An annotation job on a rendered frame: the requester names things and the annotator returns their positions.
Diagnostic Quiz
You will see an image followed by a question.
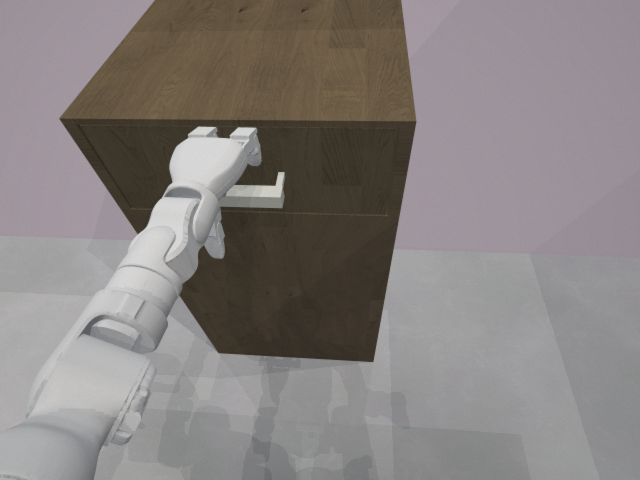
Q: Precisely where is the drawer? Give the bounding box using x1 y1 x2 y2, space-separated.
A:
80 124 397 214

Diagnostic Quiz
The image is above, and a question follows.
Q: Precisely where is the handle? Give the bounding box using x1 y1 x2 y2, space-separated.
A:
218 172 285 208

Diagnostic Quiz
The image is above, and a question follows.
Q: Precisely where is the left robot hand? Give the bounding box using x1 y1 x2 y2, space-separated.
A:
169 127 262 259

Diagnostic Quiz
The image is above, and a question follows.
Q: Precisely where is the cabinet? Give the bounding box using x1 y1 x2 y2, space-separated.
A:
59 0 416 362

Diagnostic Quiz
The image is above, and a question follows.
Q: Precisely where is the robot left upper arm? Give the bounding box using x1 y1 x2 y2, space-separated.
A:
0 334 157 480

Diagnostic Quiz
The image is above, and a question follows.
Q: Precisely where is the left robot forearm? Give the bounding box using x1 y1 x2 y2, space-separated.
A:
26 181 219 419

